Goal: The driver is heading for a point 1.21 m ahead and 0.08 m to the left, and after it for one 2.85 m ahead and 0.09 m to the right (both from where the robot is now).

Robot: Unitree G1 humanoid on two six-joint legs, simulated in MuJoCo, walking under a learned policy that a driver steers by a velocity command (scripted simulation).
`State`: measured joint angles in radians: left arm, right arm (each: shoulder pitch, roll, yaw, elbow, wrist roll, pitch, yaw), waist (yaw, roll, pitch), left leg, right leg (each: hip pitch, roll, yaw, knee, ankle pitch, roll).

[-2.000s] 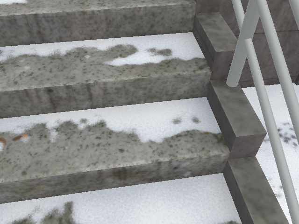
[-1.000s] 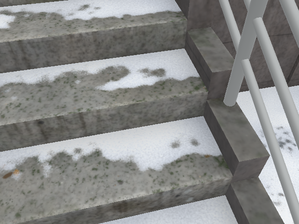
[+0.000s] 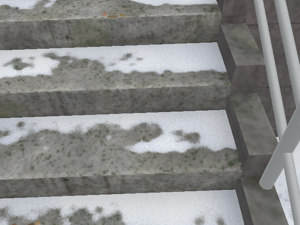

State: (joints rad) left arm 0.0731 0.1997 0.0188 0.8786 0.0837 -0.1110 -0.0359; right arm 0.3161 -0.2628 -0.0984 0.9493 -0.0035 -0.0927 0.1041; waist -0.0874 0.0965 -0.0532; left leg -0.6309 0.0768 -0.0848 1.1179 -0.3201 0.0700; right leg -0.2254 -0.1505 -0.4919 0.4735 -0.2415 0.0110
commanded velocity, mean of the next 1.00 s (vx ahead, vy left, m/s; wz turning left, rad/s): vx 0.30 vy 0.00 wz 0.24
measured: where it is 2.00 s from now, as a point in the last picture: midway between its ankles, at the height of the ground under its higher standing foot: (101, 194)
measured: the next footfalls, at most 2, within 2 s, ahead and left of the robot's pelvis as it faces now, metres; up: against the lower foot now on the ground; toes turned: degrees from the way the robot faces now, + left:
left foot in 0.08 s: +0.09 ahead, +0.15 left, +0.00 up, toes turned +2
right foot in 0.52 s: +0.45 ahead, +0.00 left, +0.15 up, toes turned +8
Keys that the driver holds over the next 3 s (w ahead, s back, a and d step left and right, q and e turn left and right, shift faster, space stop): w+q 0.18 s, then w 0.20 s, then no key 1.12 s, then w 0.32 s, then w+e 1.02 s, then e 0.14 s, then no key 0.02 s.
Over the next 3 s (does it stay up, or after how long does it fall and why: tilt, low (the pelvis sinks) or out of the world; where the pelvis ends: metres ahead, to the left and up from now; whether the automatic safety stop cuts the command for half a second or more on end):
stays up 1.16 0.29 0.45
